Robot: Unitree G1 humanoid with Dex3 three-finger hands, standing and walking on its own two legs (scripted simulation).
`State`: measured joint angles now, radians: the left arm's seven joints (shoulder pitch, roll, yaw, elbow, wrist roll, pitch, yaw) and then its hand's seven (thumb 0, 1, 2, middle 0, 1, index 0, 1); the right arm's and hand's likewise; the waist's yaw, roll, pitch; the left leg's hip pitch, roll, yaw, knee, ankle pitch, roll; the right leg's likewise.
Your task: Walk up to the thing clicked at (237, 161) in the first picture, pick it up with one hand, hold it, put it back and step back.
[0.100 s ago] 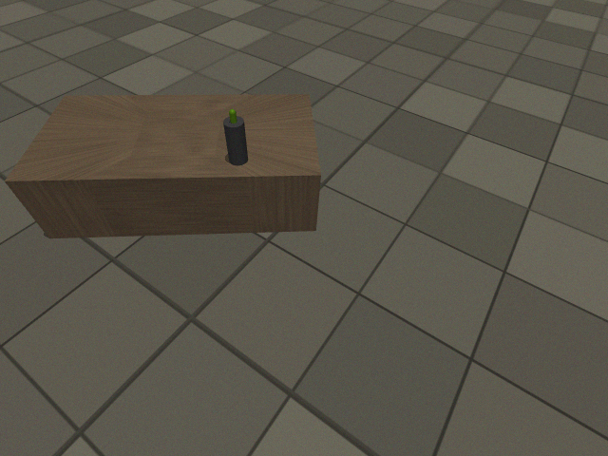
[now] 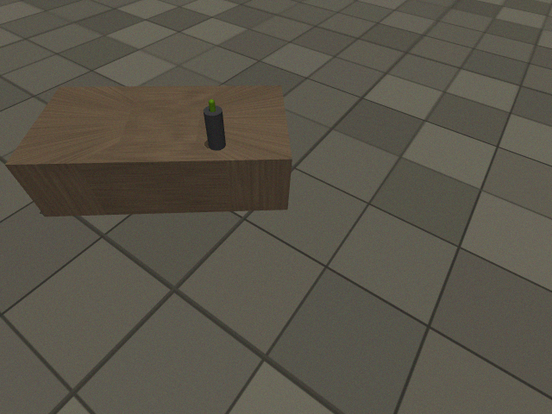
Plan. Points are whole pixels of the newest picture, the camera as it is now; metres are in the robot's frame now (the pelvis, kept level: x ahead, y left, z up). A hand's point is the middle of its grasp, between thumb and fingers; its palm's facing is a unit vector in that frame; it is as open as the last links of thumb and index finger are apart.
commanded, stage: stand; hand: left
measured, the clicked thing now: (214, 123) +1.20 +0.22 -0.34
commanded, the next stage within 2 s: walk up in 1.02 s
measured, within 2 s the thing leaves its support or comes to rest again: neither
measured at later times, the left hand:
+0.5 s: hand out of the picture +0.08 +0.25 -0.16, palm faces -0.02 -0.94 -0.33, open 7.3 cm
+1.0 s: hand out of the picture +0.08 +0.25 -0.16, palm faces -0.02 -0.94 -0.34, open 7.3 cm
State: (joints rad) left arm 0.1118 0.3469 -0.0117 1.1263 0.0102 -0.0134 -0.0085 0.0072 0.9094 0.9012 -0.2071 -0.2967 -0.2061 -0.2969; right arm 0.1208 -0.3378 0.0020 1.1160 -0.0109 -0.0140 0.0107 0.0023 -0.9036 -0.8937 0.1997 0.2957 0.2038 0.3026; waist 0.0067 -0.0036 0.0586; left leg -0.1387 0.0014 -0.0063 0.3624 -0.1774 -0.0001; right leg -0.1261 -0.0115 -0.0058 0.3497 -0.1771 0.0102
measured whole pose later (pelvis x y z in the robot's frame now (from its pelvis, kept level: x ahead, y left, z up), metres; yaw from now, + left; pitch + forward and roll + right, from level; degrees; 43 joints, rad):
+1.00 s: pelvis +0.01 +0.00 +0.00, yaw +0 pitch -3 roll +0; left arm 0.12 0.35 -0.01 1.12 0.01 -0.01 0.00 0.01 0.91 0.90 -0.21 -0.30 -0.21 -0.30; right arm 0.11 -0.34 0.00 1.12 -0.01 -0.01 0.01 0.00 -0.90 -0.89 0.20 0.30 0.20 0.30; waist 0.01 0.00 0.05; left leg -0.11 0.00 -0.01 0.33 -0.18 0.00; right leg -0.10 -0.02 -0.01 0.32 -0.18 0.01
